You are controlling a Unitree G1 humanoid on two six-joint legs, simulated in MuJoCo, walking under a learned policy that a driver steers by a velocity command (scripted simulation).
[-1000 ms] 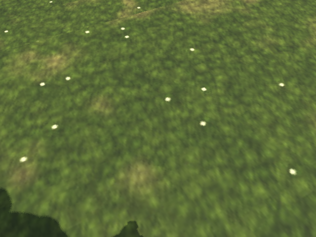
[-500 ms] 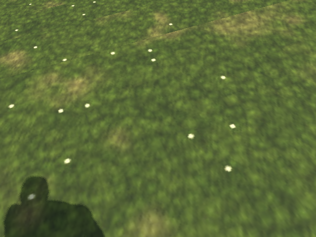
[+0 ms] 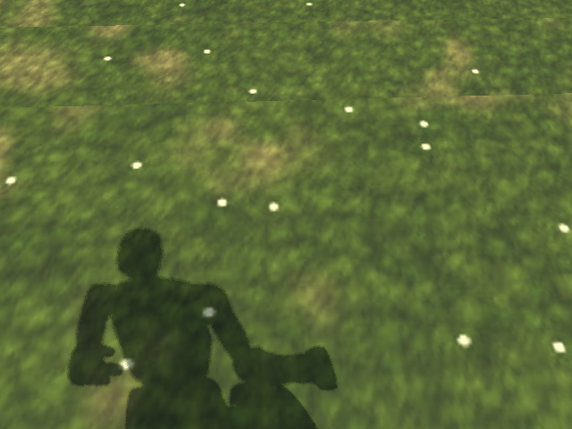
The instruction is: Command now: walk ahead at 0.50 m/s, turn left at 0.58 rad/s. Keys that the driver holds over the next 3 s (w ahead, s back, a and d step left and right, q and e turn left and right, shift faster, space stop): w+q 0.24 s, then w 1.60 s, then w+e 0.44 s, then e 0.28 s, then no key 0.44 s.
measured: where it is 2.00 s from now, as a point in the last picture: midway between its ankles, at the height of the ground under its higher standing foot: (228, 212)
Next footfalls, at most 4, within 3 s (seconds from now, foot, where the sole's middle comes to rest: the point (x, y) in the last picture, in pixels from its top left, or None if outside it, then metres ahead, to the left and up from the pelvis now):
0.32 right None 0.37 -0.13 -0.77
0.84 left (215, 365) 0.59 0.18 -0.77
1.36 right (281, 244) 0.93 0.02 -0.77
1.90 left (180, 182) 1.15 0.33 -0.77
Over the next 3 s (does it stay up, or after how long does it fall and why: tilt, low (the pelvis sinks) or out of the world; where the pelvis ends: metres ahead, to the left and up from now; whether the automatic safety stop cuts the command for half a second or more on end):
stays up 1.38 0.25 -0.01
